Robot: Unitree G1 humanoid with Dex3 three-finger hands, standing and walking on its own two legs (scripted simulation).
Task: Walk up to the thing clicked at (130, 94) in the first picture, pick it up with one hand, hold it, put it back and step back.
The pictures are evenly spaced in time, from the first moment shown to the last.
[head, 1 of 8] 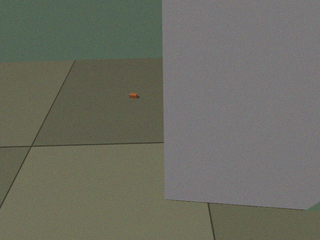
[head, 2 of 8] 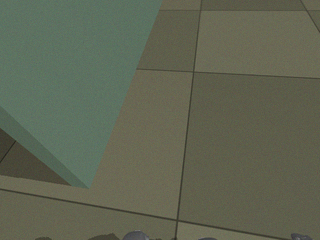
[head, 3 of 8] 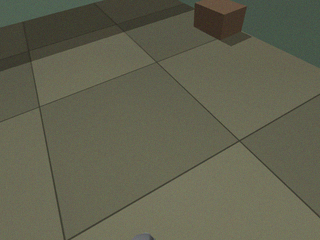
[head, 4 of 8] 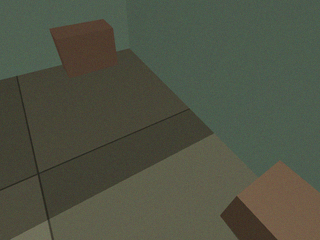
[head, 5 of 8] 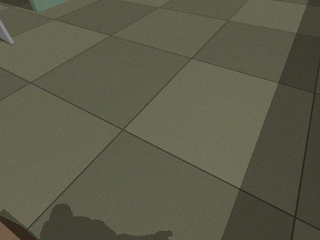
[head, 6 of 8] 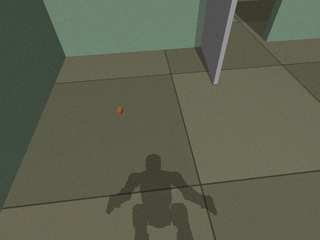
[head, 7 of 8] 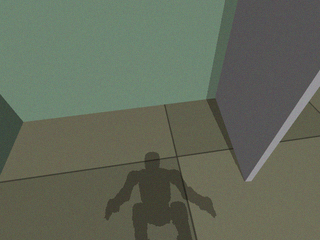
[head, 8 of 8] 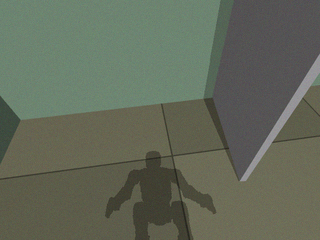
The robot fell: no
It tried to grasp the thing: no
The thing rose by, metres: 0.00
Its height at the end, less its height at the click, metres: +0.00
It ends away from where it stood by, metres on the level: 0.00
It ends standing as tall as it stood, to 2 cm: yes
